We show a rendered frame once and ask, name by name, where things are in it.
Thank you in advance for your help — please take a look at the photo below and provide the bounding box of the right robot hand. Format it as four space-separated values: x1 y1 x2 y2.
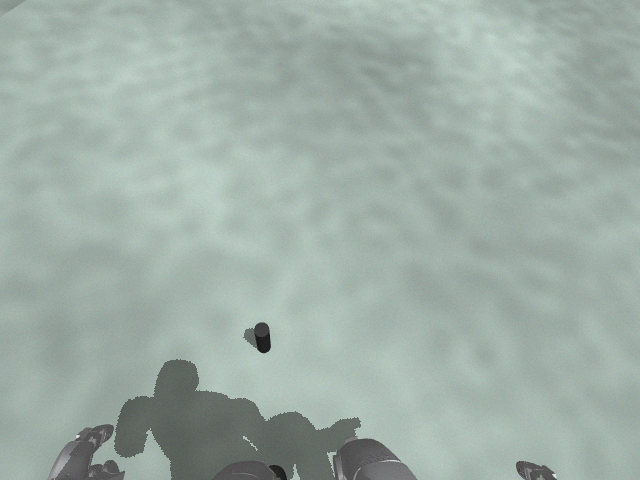
516 461 557 480

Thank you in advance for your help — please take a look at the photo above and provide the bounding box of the left robot hand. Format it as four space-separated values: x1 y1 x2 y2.
47 424 125 480

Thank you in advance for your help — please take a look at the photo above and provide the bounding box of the can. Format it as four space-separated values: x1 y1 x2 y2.
254 322 271 353

